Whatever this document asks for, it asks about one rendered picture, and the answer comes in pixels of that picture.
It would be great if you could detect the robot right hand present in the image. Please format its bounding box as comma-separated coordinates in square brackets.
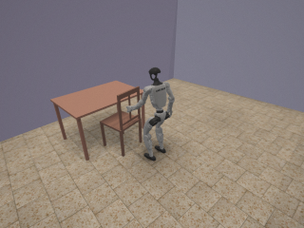
[167, 108, 173, 118]

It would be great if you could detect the table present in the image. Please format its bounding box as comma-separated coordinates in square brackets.
[50, 81, 145, 161]

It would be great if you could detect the right robot forearm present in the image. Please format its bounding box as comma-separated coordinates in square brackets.
[167, 99, 175, 110]

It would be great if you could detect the robot left upper arm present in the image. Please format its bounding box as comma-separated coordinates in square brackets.
[141, 85, 153, 105]

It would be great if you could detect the robot left shin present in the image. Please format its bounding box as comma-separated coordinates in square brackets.
[142, 135, 154, 157]

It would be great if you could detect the robot right upper arm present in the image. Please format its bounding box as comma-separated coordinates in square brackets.
[163, 82, 175, 102]

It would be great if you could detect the left robot forearm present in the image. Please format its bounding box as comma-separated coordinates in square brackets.
[130, 100, 143, 110]

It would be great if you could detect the chair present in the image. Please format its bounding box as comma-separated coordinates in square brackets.
[100, 86, 143, 157]

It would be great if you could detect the robot left hand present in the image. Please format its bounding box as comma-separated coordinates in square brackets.
[126, 105, 132, 113]

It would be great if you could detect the robot right thigh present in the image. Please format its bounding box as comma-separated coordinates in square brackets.
[155, 110, 170, 134]

